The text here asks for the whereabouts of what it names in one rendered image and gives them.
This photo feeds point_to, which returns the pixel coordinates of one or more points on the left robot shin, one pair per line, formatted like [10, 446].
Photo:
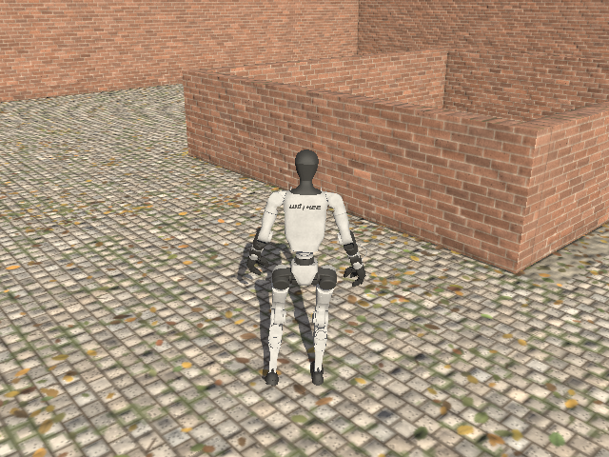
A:
[274, 342]

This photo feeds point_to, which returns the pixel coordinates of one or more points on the right robot hand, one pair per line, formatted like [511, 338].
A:
[354, 272]

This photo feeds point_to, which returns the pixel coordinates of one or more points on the robot left thigh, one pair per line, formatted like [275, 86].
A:
[280, 280]

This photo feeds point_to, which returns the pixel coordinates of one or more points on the left robot hand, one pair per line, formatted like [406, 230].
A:
[262, 262]

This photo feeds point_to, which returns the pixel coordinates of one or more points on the robot right upper arm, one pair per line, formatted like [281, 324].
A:
[335, 201]

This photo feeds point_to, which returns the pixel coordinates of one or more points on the left robot forearm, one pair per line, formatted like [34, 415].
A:
[257, 247]

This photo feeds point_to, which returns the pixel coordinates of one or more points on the right robot forearm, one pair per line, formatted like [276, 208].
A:
[353, 253]

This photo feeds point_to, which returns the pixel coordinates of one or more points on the robot left upper arm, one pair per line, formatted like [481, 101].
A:
[275, 200]

